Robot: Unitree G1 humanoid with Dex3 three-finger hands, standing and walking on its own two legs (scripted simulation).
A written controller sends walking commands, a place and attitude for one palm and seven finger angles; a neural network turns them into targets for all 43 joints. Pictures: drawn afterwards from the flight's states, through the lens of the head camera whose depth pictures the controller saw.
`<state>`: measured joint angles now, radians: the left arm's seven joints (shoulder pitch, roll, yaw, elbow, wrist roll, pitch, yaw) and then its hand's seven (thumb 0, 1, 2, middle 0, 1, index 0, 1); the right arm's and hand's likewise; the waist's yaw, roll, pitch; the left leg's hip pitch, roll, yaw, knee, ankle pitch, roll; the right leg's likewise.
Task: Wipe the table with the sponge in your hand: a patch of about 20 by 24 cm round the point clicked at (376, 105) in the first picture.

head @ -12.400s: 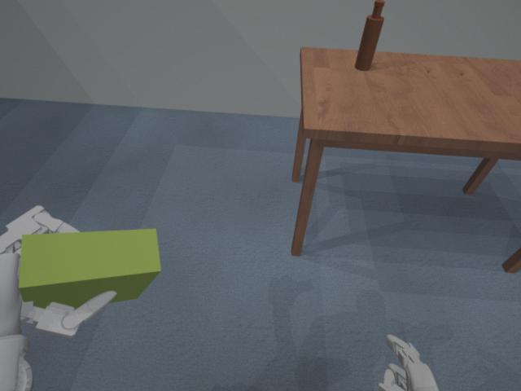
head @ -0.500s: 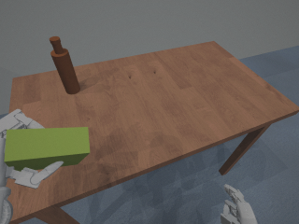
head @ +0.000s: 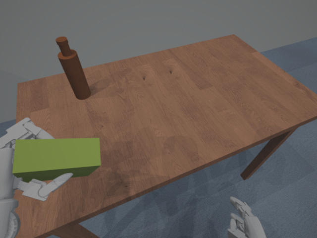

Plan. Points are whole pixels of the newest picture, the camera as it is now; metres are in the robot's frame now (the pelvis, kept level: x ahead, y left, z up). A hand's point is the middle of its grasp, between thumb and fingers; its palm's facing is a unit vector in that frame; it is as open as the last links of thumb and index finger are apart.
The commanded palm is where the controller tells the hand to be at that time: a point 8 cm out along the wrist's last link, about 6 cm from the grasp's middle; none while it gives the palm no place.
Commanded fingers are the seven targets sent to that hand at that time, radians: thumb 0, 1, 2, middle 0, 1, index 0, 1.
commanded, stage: come to a stop and stand still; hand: left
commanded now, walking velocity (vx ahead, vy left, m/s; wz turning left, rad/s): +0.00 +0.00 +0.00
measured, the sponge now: (71, 160) +0.24 +0.19 +0.13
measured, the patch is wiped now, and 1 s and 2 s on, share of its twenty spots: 0.00 0.00 0.00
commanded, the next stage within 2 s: look again from close up in 0.40 s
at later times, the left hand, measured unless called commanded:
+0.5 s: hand (32, 161) +0.22 +0.25 +0.15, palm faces +0.38 -0.85 -0.37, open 9.3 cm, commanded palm +0.16 +0.28 +0.18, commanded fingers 0.00 0.10 1.30 -1.20 -1.60 -1.20 -1.60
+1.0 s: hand (46, 166) +0.21 +0.22 +0.15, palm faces +0.36 -0.86 -0.36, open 9.3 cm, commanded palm +0.15 +0.26 +0.18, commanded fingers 0.00 0.10 1.30 -1.20 -1.60 -1.20 -1.60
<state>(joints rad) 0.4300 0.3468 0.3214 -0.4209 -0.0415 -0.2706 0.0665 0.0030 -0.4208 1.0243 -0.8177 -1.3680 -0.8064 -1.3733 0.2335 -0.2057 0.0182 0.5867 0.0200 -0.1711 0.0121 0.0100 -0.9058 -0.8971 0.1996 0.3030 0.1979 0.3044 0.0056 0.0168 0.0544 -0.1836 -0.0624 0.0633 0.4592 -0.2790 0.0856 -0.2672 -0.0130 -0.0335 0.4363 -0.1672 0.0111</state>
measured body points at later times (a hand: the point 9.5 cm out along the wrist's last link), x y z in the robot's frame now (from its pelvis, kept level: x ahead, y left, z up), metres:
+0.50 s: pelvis +0.00 +0.00 +0.00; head +0.02 +0.02 +0.45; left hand +0.19 +0.29 +0.17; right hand +0.20 -0.21 -0.06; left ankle -0.02 +0.06 -0.74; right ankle +0.04 -0.13 -0.74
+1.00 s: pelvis -0.01 -0.02 +0.00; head +0.01 +0.00 +0.45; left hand +0.19 +0.27 +0.17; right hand +0.16 -0.25 -0.07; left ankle -0.02 +0.06 -0.74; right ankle +0.04 -0.13 -0.74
